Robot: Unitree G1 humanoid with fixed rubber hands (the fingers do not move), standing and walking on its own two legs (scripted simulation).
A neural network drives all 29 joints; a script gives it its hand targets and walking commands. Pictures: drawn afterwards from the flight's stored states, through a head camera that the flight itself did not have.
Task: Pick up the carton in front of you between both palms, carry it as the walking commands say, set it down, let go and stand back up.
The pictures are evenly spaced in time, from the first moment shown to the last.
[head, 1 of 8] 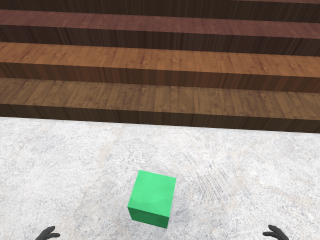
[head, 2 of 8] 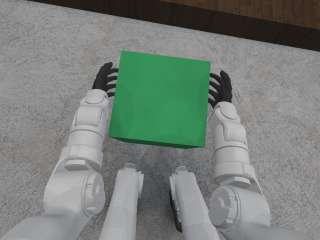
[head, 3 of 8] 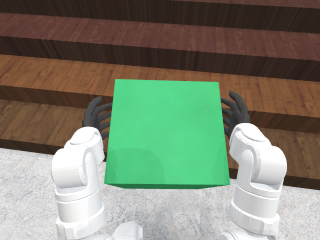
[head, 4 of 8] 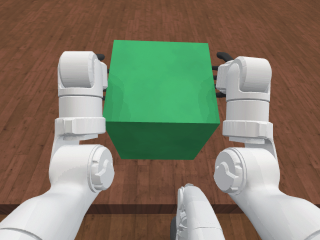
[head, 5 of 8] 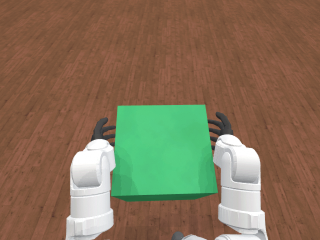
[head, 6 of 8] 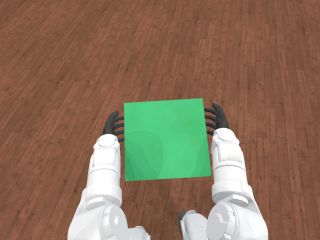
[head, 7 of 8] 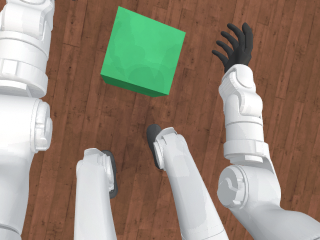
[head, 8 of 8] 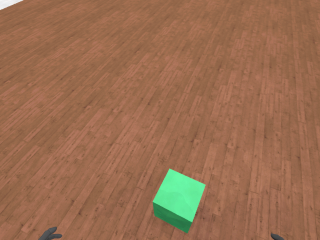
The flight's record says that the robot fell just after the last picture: no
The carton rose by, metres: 2.05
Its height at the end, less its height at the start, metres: +1.29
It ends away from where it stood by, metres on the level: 5.46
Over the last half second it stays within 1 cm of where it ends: yes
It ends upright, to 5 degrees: yes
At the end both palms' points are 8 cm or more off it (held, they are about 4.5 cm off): yes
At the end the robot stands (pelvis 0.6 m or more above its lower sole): yes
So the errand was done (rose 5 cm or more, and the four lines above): yes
